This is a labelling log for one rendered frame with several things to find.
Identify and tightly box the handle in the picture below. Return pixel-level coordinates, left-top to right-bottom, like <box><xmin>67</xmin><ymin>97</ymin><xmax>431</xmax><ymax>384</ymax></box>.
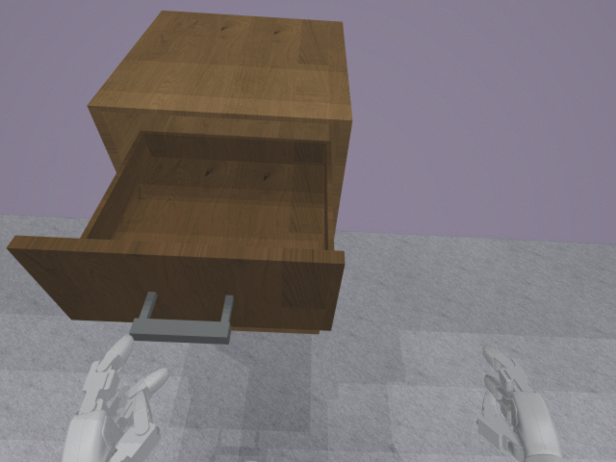
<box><xmin>129</xmin><ymin>292</ymin><xmax>234</xmax><ymax>345</ymax></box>

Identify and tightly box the drawer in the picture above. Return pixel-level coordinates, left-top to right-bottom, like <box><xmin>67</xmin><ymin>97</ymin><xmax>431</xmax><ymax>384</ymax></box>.
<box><xmin>7</xmin><ymin>131</ymin><xmax>345</xmax><ymax>331</ymax></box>

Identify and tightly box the cabinet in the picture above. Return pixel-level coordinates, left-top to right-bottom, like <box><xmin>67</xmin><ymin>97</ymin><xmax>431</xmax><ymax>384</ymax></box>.
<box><xmin>87</xmin><ymin>11</ymin><xmax>352</xmax><ymax>334</ymax></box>

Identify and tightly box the robot right hand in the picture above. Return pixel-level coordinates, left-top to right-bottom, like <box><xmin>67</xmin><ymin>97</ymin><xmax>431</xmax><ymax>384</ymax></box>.
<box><xmin>477</xmin><ymin>346</ymin><xmax>563</xmax><ymax>462</ymax></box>

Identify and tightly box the robot left hand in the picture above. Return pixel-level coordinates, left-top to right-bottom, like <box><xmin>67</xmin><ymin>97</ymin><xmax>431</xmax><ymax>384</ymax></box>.
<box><xmin>61</xmin><ymin>334</ymin><xmax>169</xmax><ymax>462</ymax></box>

